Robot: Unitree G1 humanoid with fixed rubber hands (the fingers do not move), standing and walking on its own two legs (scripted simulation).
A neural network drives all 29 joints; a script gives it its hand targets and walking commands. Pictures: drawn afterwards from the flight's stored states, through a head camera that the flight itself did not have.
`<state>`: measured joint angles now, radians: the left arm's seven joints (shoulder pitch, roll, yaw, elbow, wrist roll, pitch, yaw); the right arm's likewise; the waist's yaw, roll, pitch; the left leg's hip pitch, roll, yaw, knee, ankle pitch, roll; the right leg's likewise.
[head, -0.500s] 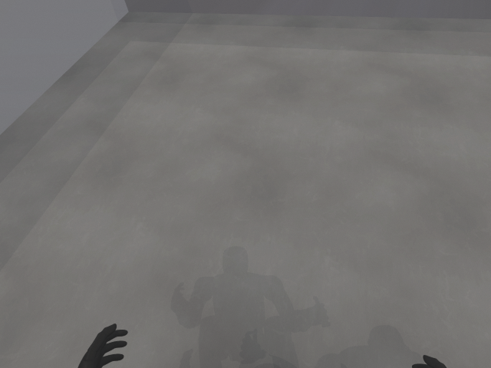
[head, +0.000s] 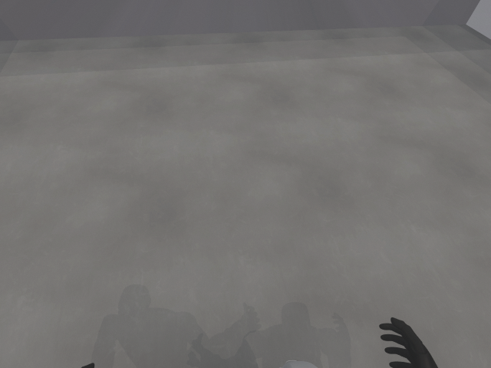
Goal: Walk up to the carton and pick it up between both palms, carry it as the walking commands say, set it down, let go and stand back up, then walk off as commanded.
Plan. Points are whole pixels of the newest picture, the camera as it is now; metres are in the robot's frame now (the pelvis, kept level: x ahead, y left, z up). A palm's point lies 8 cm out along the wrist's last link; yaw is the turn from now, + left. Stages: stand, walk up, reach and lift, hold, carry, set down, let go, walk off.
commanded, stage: walk off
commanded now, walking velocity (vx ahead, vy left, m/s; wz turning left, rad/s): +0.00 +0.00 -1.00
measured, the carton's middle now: out of the picture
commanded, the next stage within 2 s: stand in 0.58 s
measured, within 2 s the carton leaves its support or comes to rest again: neither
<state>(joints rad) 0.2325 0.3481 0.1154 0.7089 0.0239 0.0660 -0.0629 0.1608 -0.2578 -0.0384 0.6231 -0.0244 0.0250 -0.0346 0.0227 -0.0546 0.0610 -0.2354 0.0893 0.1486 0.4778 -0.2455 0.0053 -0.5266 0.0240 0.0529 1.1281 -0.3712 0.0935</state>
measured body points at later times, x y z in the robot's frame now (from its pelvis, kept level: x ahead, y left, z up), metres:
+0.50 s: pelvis -0.01 -0.05 -0.01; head +0.03 -0.09 +0.44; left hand +0.23 +0.15 -0.10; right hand -0.01 -0.36 -0.12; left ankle +0.08 +0.09 -0.68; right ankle -0.03 -0.15 -0.74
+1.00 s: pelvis +0.00 -0.02 +0.00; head +0.04 -0.03 +0.45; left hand +0.27 +0.08 -0.14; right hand -0.11 -0.29 -0.10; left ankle +0.10 +0.04 -0.74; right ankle -0.12 -0.11 -0.71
